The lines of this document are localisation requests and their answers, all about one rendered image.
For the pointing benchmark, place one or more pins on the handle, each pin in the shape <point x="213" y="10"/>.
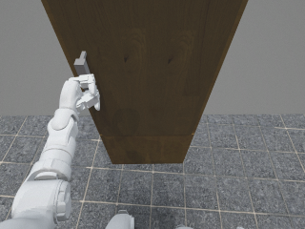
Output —
<point x="81" y="66"/>

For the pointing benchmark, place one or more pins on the robot left shin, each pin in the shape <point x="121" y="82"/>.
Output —
<point x="122" y="212"/>

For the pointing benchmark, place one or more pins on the robot left thigh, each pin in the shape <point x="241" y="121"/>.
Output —
<point x="121" y="221"/>

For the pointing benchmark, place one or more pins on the robot left upper arm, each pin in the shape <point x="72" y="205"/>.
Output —
<point x="40" y="204"/>

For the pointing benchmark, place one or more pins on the cupboard door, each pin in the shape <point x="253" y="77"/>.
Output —
<point x="153" y="61"/>

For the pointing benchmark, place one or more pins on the left robot forearm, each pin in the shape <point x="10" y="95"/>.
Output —
<point x="57" y="155"/>

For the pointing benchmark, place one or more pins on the robot left hand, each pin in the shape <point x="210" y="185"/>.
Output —
<point x="73" y="98"/>

